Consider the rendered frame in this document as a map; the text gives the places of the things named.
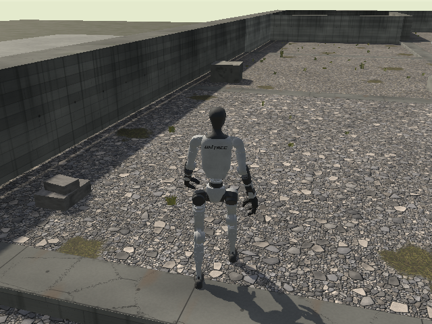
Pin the right robot thigh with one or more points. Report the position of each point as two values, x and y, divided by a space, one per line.
231 201

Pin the right robot upper arm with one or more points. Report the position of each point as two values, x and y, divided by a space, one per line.
240 155

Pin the left robot thigh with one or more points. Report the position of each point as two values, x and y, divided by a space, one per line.
198 208

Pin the right robot forearm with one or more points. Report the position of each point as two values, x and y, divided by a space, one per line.
250 191

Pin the left robot upper arm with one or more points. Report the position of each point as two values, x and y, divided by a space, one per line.
192 151

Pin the robot right hand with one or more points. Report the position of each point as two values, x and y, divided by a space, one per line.
254 202

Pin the left robot forearm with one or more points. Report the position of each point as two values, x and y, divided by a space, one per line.
187 173

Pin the robot thigh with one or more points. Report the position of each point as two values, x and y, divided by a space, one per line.
231 201
198 208

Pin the robot left hand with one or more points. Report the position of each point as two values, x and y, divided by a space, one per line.
192 180

